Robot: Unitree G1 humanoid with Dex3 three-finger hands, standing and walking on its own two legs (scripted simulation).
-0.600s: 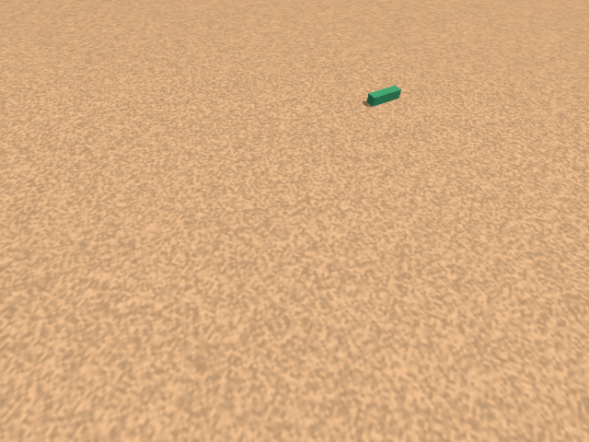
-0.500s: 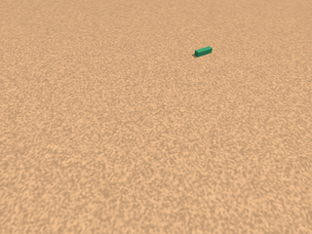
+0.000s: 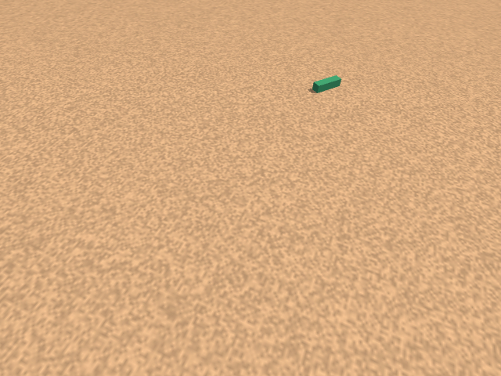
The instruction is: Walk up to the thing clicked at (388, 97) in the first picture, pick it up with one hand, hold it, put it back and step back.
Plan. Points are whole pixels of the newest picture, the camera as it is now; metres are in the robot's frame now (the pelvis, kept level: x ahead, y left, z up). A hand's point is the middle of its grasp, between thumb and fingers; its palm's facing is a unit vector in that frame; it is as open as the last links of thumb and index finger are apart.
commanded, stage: stand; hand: left
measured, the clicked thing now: (326, 84) +2.19 -0.64 -0.75
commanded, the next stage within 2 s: walk up in 0.52 s
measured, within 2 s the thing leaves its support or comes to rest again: neither
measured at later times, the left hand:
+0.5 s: hand out of the picture +0.07 +0.25 -0.16, palm faces -0.02 -0.94 -0.34, open 7.4 cm
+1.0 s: hand (174, 305) +0.27 +0.15 -0.13, palm faces -0.12 -0.90 -0.41, open 7.4 cm
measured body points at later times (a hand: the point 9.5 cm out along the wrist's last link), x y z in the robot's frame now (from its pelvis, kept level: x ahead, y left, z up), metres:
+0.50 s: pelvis +0.00 +0.00 +0.00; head +0.01 +0.00 +0.45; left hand +0.08 +0.30 -0.13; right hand +0.08 -0.30 -0.13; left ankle -0.01 +0.13 -0.75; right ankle -0.01 -0.12 -0.75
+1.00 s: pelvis +0.14 -0.12 -0.03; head +0.11 -0.16 +0.42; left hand +0.27 +0.19 -0.11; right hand +0.15 -0.48 -0.15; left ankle +0.06 +0.05 -0.67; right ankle +0.15 -0.25 -0.75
